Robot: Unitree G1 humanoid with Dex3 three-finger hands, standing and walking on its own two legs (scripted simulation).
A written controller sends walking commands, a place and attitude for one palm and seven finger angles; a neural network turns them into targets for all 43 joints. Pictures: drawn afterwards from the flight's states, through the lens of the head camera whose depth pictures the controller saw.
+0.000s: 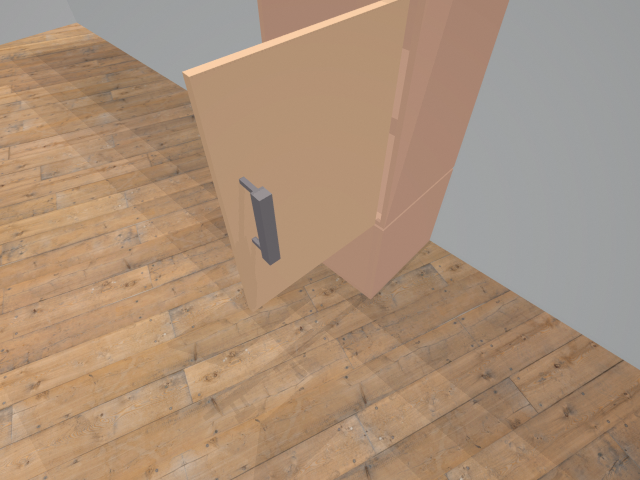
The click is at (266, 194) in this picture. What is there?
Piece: cupboard door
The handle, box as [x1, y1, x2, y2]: [239, 177, 280, 265]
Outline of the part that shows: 242,177 239,179 239,181 250,192 259,237 258,239 255,236 252,238 252,241 261,250 262,257 270,265 280,258 271,194 262,186 257,188 244,177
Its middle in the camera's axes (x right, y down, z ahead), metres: -0.11 -0.03 +0.70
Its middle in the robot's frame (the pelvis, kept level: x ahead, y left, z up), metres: +0.54 +0.14 -0.04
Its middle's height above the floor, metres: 0.74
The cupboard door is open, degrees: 85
